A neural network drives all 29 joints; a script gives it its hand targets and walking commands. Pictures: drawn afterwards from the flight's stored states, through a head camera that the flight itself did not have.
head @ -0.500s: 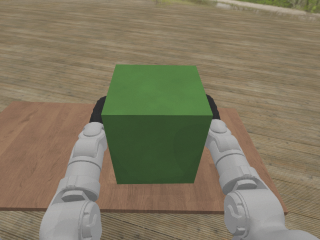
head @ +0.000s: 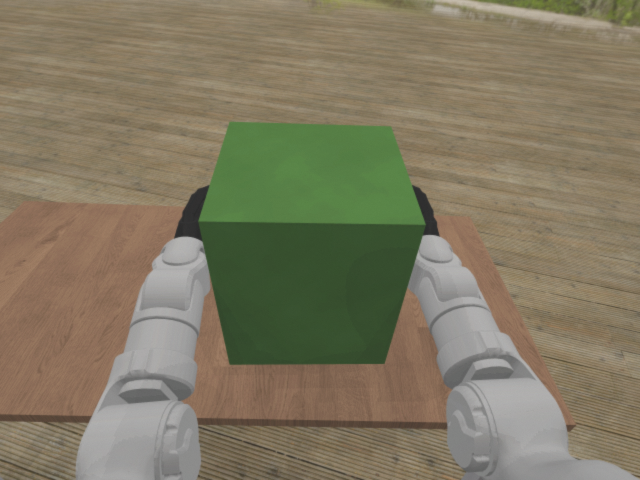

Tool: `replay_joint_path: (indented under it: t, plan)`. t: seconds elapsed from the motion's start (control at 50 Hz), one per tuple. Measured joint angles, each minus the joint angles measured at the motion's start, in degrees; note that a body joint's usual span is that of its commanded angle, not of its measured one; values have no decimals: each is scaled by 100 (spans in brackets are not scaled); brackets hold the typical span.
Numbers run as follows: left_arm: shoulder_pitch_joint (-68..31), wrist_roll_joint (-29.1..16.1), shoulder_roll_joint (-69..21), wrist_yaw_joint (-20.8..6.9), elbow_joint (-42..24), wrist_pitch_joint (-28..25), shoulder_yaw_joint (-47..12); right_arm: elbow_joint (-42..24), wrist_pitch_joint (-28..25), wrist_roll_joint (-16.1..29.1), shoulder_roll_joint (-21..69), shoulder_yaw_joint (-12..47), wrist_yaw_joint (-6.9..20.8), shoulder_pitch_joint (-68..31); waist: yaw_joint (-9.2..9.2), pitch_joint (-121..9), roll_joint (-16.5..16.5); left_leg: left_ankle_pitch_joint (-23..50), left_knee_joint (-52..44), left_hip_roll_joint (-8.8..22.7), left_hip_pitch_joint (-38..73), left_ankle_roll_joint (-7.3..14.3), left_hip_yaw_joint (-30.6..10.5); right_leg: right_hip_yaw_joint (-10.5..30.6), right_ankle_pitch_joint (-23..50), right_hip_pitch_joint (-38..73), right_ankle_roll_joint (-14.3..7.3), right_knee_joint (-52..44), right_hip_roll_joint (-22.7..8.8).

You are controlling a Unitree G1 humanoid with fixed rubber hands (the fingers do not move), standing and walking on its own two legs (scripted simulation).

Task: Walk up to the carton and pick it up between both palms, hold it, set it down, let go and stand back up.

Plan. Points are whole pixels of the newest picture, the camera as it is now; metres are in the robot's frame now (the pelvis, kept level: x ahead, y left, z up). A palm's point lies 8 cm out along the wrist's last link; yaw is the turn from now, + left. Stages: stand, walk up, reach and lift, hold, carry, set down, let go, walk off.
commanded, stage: reach and lift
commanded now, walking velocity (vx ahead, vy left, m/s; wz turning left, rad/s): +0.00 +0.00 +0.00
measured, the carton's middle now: (309, 246) +0.38 +0.02 +0.15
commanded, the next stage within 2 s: hold in 0.50 s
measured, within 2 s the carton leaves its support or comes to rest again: neither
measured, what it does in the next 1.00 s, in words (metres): stands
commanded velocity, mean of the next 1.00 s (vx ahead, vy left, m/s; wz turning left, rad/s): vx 0.00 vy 0.00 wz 0.00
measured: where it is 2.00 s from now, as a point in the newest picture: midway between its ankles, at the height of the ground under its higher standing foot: outside the picture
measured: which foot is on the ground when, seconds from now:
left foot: down 0.00-1.00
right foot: down 0.00-1.00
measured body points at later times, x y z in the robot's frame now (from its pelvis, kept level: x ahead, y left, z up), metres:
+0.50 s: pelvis +0.00 +0.00 +0.00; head -0.06 +0.01 +0.45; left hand +0.39 +0.17 +0.17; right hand +0.40 -0.13 +0.17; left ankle +0.03 +0.14 -0.74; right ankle +0.03 -0.12 -0.74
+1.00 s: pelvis -0.01 +0.00 +0.00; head -0.08 +0.01 +0.44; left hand +0.37 +0.17 +0.18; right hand +0.38 -0.13 +0.18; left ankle +0.03 +0.14 -0.74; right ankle +0.03 -0.12 -0.74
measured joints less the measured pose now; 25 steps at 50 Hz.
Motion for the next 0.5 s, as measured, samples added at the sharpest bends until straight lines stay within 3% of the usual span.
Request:
replay_joint_path:
  t: [0.5]
  plan:
    - [1, 0, 11, -1, -519, 410, -31, -364, 235, 167, 0, 47, -35, -3, 0, 0, -2, 8, 0, 0, 27, 0, 0, 0, 7, 27, 0, 0, 0]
